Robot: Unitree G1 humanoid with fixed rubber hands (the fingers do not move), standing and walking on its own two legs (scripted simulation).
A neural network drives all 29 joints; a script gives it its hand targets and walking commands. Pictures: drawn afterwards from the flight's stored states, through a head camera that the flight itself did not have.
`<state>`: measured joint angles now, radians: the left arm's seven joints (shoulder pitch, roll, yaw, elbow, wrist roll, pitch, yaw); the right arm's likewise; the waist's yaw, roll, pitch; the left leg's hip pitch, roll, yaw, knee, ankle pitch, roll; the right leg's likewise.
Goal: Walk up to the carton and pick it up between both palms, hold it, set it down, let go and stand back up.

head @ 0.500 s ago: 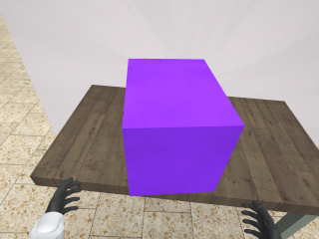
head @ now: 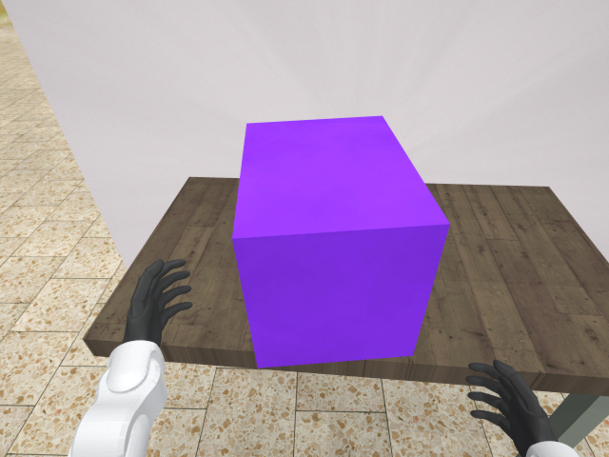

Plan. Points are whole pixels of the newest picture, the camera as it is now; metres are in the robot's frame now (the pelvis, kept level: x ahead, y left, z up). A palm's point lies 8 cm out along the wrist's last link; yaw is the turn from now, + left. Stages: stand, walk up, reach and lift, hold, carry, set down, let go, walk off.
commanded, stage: reach and lift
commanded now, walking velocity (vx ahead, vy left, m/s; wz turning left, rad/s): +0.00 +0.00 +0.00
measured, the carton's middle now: (324, 232) +0.42 +0.00 +0.11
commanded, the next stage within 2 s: none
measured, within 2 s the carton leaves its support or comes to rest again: neither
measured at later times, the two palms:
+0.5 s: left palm (125, 310) +0.24 +0.23 +0.14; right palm (510, 281) +0.26 -0.21 +0.17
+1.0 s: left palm (122, 272) +0.29 +0.25 +0.16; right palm (457, 248) +0.33 -0.17 +0.16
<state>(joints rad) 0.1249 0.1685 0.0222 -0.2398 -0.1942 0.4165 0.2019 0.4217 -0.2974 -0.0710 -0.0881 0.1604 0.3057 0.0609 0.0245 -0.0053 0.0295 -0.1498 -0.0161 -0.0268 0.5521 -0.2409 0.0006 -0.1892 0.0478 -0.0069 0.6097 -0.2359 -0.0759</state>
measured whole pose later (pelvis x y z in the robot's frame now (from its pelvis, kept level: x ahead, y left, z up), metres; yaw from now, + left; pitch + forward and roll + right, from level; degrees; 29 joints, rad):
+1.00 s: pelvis -0.05 +0.01 +0.00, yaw +5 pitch -3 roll +2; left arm -0.60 0.22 0.09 0.36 -0.19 0.66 0.23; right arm -0.53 -0.42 0.01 0.49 0.31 0.38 0.07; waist 0.02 -0.07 -0.04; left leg -0.25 -0.04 -0.03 0.55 -0.24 0.00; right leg -0.31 0.05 -0.01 0.59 -0.22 -0.07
